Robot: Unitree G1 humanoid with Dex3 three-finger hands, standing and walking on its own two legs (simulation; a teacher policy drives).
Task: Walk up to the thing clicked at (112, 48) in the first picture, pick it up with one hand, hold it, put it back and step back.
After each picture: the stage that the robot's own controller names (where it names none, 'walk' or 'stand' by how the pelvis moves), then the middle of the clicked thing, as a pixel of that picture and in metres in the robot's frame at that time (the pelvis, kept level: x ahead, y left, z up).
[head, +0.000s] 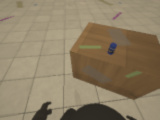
stand; (111, 48) +0.70 -0.20 -0.07
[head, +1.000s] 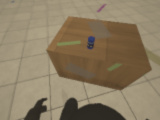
walk; (90, 43) +0.67 +0.04 -0.04
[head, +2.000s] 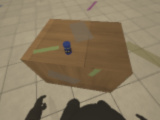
stand; (67, 48) +0.55 +0.25 -0.03
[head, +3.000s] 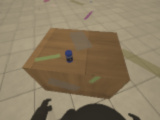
stand; (69, 56) +0.53 +0.22 -0.07
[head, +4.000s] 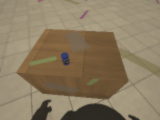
stand; (65, 59) +0.49 +0.24 -0.07
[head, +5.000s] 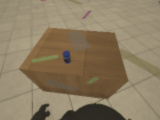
stand; (67, 57) +0.52 +0.23 -0.08
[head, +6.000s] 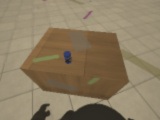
stand; (67, 57) +0.52 +0.23 -0.08
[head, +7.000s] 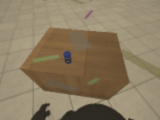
stand; (67, 57) +0.51 +0.23 -0.08
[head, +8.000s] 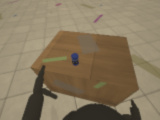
rise first; (75, 59) +0.51 +0.19 -0.07
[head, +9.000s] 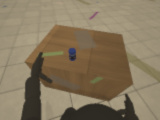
go down; (72, 54) +0.55 +0.18 -0.06
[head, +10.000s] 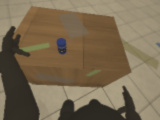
go down; (61, 46) +0.52 +0.19 +0.00
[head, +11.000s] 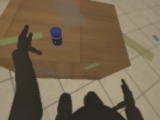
close in; (56, 37) +0.54 +0.19 +0.02
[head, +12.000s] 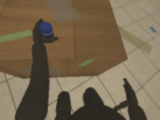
close; (47, 33) +0.55 +0.20 +0.04
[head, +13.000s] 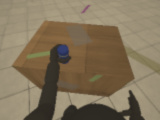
lift; (63, 55) +0.40 +0.18 +0.10
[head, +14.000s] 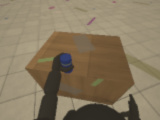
hold; (66, 63) +0.32 +0.16 +0.13
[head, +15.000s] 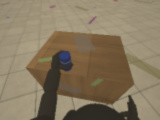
hold; (66, 61) +0.33 +0.17 +0.14
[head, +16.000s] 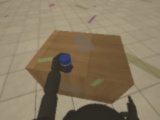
hold; (66, 63) +0.32 +0.17 +0.12
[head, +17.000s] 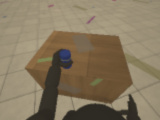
crouch; (66, 59) +0.35 +0.17 +0.13
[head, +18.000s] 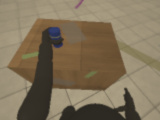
lower; (56, 37) +0.50 +0.20 +0.14
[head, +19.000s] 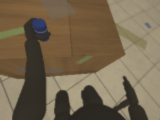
lower; (41, 31) +0.56 +0.21 +0.05
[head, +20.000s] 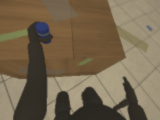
lower; (44, 34) +0.54 +0.21 +0.04
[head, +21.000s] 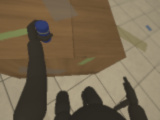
lower; (44, 32) +0.55 +0.21 +0.05
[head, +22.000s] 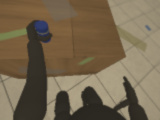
lower; (43, 32) +0.55 +0.21 +0.05
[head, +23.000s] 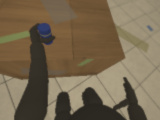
open; (46, 34) +0.54 +0.20 +0.04
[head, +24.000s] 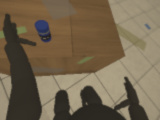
withdraw; (44, 32) +0.55 +0.20 +0.04
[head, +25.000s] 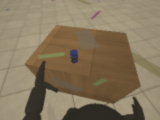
sink last; (74, 56) +0.50 +0.18 -0.03
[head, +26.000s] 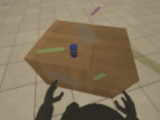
stand; (73, 51) +0.54 +0.18 -0.01
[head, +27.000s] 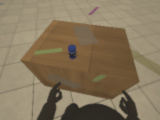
stand; (72, 52) +0.52 +0.18 -0.01
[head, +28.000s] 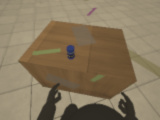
stand; (70, 52) +0.52 +0.18 -0.01
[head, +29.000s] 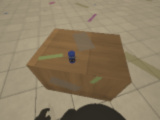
stand; (72, 57) +0.54 +0.20 -0.07
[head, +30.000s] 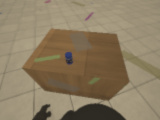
stand; (69, 58) +0.52 +0.22 -0.07
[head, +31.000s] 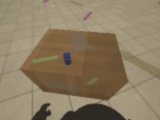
stand; (67, 58) +0.51 +0.23 -0.08
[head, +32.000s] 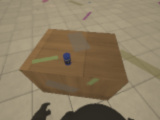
walk; (67, 59) +0.50 +0.23 -0.08
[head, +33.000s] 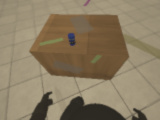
walk; (71, 39) +0.68 +0.23 -0.06
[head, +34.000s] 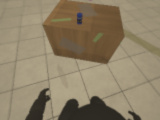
walk; (79, 18) +1.02 +0.18 -0.05
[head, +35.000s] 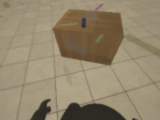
stand; (83, 22) +1.14 +0.18 -0.06
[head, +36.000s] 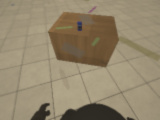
stand; (79, 26) +1.11 +0.19 -0.08
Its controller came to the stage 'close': yes
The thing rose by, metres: 0.21
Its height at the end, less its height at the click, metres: +0.00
